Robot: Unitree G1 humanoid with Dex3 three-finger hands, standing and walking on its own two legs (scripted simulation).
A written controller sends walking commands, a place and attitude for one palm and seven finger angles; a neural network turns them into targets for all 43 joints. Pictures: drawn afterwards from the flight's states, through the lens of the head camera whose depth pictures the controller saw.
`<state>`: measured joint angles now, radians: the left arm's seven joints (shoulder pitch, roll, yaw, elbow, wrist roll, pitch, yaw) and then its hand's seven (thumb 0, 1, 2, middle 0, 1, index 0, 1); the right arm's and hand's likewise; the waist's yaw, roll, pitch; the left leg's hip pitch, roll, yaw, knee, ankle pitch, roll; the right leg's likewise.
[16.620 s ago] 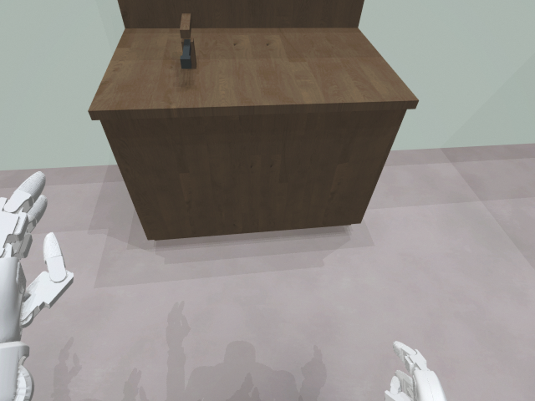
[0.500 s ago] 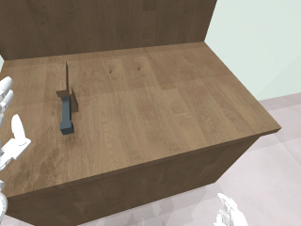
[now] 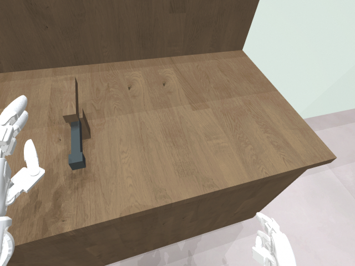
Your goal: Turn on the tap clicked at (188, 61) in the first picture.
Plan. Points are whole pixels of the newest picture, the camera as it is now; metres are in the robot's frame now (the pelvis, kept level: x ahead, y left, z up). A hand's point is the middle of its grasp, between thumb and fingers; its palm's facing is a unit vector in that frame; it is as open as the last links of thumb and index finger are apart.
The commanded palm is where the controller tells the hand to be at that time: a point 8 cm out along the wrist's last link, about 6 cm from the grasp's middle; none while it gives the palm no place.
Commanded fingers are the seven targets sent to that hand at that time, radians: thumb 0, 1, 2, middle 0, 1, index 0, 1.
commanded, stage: shuffle to correct the standing spot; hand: left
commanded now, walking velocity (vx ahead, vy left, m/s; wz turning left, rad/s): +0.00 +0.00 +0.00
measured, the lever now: (77, 161) +0.31 +0.25 +0.05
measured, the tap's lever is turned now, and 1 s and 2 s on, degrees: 0 0 0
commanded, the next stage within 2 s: come to a stop and stand still in 1.56 s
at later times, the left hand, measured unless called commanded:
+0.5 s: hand (79, 170) +0.23 +0.19 +0.16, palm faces +0.31 -0.86 -0.41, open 7.4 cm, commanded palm +0.17 +0.23 +0.17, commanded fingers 0.00 0.90 0.90 -0.20 -0.30 -0.20 -0.30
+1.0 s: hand (74, 209) +0.17 +0.18 +0.16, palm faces +0.27 -0.85 -0.46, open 7.4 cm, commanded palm +0.12 +0.22 +0.17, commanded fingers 0.00 0.90 0.90 -0.20 -0.30 -0.20 -0.30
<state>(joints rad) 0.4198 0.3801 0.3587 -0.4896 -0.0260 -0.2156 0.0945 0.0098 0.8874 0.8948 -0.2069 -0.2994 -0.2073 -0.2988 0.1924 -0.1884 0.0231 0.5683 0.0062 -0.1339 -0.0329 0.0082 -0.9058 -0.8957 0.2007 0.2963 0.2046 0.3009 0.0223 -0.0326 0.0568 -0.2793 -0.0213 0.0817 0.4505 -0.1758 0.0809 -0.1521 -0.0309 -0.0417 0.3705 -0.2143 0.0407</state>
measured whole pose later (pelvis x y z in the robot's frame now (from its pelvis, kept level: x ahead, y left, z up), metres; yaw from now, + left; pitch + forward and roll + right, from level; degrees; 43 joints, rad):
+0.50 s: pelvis +0.00 -0.05 +0.00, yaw -1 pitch +1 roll -2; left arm 0.45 0.38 0.36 -0.51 -0.06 -0.18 0.08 0.01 0.89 0.89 -0.21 -0.30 -0.21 -0.30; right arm 0.20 -0.18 0.01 0.54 0.01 -0.11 -0.04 0.01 -0.91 -0.90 0.20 0.30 0.21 0.30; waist 0.02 0.00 0.07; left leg -0.30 0.05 0.06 0.47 -0.18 0.01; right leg -0.18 0.04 -0.05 0.37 -0.22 -0.02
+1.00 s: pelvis -0.05 -0.06 -0.01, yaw -2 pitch +1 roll -2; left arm 0.52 0.43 0.43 -0.59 -0.08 -0.26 0.06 0.01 0.88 0.89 -0.21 -0.30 -0.21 -0.30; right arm 0.24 -0.20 -0.02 0.56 0.00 -0.13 -0.07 0.01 -0.91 -0.90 0.20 0.30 0.20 0.30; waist 0.01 -0.02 0.09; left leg -0.44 0.07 0.04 0.58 -0.21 0.01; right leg -0.33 0.06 -0.06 0.52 -0.23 -0.04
